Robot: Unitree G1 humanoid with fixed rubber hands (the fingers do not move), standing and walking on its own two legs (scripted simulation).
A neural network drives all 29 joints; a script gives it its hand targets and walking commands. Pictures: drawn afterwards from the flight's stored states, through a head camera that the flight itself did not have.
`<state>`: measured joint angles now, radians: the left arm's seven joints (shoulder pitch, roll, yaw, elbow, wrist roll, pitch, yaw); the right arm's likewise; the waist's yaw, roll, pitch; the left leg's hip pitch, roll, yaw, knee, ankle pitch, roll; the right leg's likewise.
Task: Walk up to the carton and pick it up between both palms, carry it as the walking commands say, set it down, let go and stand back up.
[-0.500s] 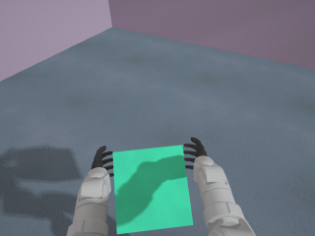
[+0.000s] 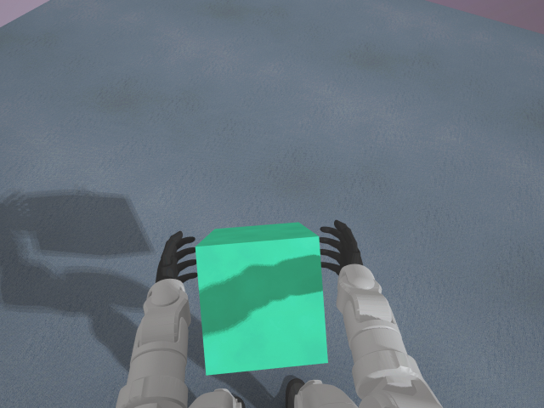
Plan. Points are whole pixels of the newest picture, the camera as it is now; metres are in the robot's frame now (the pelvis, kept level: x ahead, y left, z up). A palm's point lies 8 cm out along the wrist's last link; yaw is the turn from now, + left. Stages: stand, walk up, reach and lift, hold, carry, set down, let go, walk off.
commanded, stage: set down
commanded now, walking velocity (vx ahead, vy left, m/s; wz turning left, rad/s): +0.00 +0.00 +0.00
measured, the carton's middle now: (261, 283) +0.33 +0.02 -0.18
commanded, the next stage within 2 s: none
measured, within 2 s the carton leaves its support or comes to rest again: neither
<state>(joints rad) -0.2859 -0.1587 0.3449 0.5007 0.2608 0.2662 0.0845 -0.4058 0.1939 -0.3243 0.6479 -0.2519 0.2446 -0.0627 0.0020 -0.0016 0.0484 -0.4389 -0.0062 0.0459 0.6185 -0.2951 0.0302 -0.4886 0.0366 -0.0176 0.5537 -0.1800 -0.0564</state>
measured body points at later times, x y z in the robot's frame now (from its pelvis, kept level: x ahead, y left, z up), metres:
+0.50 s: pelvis -0.05 -0.01 -0.04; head +0.18 -0.01 +0.35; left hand +0.27 +0.13 -0.16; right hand +0.30 -0.16 -0.17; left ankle +0.01 +0.09 -0.73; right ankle +0.06 -0.11 -0.73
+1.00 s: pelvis -0.05 -0.01 -0.09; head +0.25 +0.00 +0.24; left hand +0.32 +0.14 -0.26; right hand +0.35 -0.14 -0.26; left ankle +0.01 +0.09 -0.73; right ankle +0.06 -0.11 -0.73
